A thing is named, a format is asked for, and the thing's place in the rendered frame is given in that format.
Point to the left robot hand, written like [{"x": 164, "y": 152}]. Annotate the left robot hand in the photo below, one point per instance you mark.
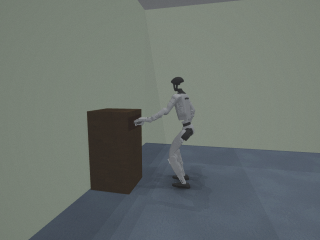
[{"x": 141, "y": 119}]

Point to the left robot foot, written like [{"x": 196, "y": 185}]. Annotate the left robot foot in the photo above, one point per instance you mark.
[{"x": 186, "y": 185}]

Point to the robot right upper arm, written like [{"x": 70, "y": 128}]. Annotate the robot right upper arm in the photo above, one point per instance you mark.
[{"x": 192, "y": 109}]

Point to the left robot forearm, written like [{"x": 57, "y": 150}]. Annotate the left robot forearm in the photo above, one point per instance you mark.
[{"x": 156, "y": 116}]

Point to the robot left upper arm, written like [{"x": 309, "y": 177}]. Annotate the robot left upper arm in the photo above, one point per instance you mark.
[{"x": 174, "y": 99}]

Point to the right robot forearm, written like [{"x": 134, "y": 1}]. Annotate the right robot forearm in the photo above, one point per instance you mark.
[{"x": 192, "y": 115}]

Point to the cabinet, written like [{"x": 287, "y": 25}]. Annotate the cabinet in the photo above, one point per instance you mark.
[{"x": 115, "y": 153}]

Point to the drawer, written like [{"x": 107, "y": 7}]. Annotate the drawer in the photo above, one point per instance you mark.
[{"x": 131, "y": 120}]

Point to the right robot foot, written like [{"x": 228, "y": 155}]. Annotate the right robot foot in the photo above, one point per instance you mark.
[{"x": 186, "y": 177}]

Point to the robot foot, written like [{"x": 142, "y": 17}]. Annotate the robot foot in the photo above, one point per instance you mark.
[
  {"x": 186, "y": 185},
  {"x": 186, "y": 177}
]

